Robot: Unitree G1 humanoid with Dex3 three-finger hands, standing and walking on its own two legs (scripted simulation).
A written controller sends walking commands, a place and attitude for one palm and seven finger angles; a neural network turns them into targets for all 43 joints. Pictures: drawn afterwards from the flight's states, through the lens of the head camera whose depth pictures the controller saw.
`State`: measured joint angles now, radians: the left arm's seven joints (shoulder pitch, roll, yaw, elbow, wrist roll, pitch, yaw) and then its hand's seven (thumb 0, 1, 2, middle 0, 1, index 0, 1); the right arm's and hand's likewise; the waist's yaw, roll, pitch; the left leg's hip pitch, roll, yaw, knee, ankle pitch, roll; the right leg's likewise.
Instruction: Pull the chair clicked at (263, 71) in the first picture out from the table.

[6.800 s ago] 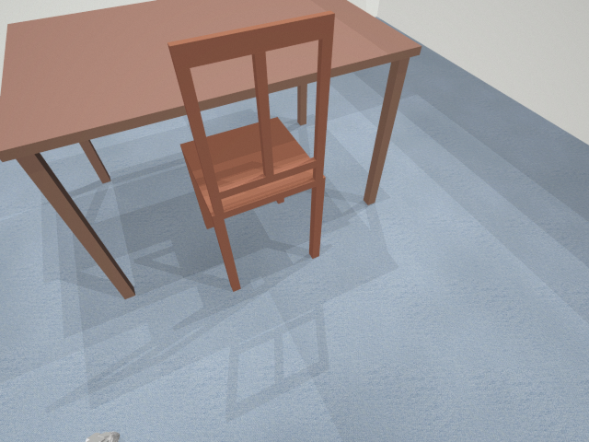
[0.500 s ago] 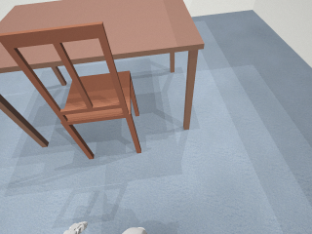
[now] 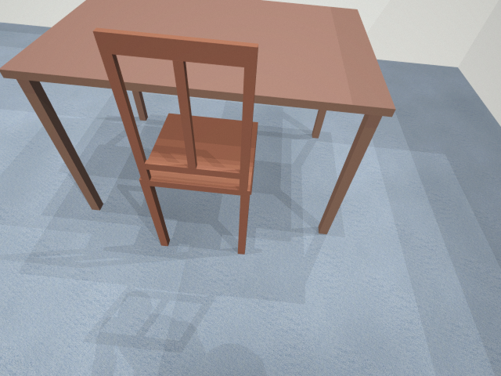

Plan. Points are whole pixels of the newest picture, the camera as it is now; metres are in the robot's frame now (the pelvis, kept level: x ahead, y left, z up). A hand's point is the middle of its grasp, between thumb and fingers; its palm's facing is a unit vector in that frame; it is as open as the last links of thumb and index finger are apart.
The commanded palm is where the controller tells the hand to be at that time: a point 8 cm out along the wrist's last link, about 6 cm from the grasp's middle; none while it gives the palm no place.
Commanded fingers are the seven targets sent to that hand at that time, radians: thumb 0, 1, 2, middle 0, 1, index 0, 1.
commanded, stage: take the last steps up to it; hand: left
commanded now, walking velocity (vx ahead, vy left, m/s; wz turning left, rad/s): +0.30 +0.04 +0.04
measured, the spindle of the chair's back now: (186, 121) +0.73 +0.24 -0.06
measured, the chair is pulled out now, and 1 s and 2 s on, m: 0.00 0.00 0.00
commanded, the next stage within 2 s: come to a stop and stand still in 0.60 s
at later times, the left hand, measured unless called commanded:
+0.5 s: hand (177, 325) +0.23 +0.16 -0.15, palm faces +0.07 -0.97 -0.24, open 7.2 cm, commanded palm none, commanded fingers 0.00 0.90 0.90 -0.20 -0.30 -0.20 -0.30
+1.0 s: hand (159, 296) +0.29 +0.22 -0.18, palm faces +0.05 -0.98 -0.21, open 7.4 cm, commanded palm none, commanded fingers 0.00 0.90 0.90 -0.20 -0.30 -0.20 -0.30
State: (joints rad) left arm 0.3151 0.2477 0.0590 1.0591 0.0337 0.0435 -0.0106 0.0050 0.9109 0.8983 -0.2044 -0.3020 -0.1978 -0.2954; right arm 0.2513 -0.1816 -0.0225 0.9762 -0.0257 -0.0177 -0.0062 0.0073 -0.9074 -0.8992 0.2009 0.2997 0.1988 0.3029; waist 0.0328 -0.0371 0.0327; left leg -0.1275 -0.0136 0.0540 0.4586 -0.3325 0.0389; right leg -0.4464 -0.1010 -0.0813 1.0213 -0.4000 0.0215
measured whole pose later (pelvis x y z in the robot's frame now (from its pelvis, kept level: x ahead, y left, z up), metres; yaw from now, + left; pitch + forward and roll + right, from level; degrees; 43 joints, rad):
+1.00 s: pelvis +0.29 +0.03 +0.00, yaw -1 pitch +0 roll -1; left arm 0.25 0.19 0.05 1.05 0.02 0.06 0.04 0.00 0.91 0.90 -0.20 -0.30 -0.20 -0.30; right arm 0.07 -0.12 -0.03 1.00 -0.01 0.01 -0.04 -0.01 -0.92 -0.90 0.21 0.30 0.20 0.30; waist 0.04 -0.03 0.10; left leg -0.28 0.04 0.14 0.46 -0.18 0.04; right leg -0.43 -0.03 0.01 1.07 -0.47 0.05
